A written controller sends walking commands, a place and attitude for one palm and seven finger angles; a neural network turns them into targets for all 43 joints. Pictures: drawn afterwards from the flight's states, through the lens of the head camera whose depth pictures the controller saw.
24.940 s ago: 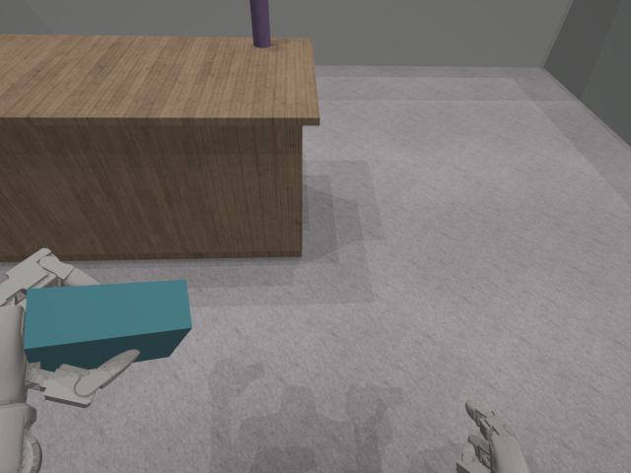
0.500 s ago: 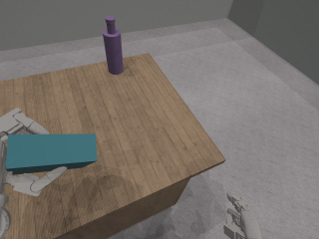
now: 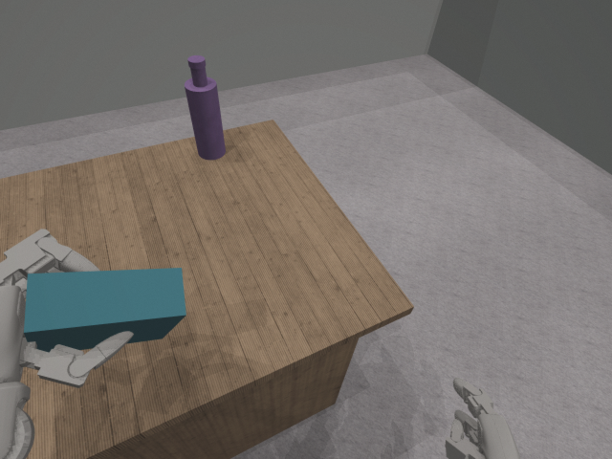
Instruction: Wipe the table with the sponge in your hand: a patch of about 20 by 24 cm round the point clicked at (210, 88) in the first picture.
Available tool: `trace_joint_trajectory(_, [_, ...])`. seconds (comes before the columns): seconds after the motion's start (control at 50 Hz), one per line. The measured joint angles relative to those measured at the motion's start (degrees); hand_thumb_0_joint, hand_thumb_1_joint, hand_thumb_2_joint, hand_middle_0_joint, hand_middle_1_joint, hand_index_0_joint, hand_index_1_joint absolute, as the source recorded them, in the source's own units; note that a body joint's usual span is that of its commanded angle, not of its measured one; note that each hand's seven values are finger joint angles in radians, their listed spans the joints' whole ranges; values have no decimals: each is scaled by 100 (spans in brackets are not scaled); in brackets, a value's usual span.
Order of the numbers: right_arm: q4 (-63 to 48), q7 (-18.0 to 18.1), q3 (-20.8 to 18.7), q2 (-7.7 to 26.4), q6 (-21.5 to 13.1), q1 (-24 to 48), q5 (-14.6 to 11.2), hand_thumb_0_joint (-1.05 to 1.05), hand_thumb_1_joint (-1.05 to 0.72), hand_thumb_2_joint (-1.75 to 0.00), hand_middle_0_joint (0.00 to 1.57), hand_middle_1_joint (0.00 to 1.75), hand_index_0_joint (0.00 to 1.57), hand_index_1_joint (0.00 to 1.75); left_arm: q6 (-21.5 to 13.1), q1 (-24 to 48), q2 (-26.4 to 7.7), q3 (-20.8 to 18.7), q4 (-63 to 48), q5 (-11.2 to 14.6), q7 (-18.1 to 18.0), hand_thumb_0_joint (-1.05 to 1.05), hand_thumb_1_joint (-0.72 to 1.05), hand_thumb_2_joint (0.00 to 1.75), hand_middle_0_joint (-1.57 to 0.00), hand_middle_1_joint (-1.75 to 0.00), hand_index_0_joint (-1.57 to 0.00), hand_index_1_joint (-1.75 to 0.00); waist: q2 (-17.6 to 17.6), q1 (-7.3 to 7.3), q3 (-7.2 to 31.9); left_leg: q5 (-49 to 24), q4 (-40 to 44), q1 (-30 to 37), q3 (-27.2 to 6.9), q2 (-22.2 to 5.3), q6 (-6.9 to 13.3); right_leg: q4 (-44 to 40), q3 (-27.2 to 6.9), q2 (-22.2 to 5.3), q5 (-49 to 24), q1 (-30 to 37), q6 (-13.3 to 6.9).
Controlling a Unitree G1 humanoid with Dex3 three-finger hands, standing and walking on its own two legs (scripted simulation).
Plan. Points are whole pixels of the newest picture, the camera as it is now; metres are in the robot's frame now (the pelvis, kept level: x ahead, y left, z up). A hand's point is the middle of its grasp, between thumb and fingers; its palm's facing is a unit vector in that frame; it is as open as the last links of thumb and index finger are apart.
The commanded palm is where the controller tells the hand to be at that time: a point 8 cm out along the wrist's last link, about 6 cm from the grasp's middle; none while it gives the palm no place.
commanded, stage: shuffle to correct the standing spot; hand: left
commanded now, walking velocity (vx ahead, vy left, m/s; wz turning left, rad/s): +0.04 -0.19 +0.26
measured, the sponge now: (130, 310) +0.23 +0.21 +0.12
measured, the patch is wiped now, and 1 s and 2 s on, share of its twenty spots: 0.00 0.00 0.00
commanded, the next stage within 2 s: none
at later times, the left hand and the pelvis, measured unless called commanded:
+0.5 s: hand (129, 295) +0.23 +0.20 +0.15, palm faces +0.36 -0.85 -0.37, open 9.3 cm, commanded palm +0.17 +0.24 +0.17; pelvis +0.02 -0.05 +0.00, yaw +1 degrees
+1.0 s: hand (176, 293) +0.24 +0.16 +0.15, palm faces +0.35 -0.86 -0.36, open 9.3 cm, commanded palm +0.18 +0.20 +0.17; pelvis +0.03 -0.09 -0.01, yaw +1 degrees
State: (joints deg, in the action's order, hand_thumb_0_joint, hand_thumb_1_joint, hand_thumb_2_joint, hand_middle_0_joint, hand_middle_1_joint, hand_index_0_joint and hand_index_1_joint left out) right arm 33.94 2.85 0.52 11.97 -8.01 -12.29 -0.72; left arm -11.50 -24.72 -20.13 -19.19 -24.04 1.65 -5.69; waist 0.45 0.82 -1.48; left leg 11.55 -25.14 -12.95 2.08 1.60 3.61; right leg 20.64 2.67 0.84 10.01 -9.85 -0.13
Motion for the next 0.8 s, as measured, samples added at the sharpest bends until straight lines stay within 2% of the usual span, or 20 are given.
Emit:
trace_joint_trajectory(0.18, [-17,-17,45,-118,34,-18,24,2,-90,-90,21,30,21,30,48,16,-137,-27,-189,44,22,0,-43,103,-80,-138,-80,-138,142,-80,-36,-85,188,59,-116,29,-85,7,110,-21,67,6,-71])
trace_joint_trajectory(0.26, [-22,-37,62,-168,72,-40,36,2,-90,-90,21,30,21,30,45,-74,-213,-84,-316,95,37,0,-43,103,-80,-138,-80,-138,164,-73,-33,-88,241,84,-169,8,-149,-21,158,4,97,30,-122])
trace_joint_trajectory(0.46, [-72,-77,30,-146,199,83,-4,2,-90,-90,21,30,21,30,254,-3,-141,-56,-229,198,72,0,-43,103,-80,-138,-80,-138,83,-2,-63,54,71,20,-239,-174,-322,32,219,188,188,18,-300])
trace_joint_trajectory(0.7, [-201,-59,-101,-24,330,165,-56,1,-90,-90,21,30,21,30,368,-189,-281,-147,-557,368,114,0,-43,103,-80,-138,-80,-138,-6,-120,-14,324,-370,-149,-340,-451,-565,305,305,465,386,-82,-578])
trace_joint_trajectory(0.8, [-139,-32,-150,63,421,83,-81,1,-90,-90,21,30,21,30,431,-265,-261,-157,-511,418,98,0,-43,103,-80,-138,-80,-138,-45,-156,70,457,-597,-239,-384,-513,-505,459,350,532,494,-133,-649])
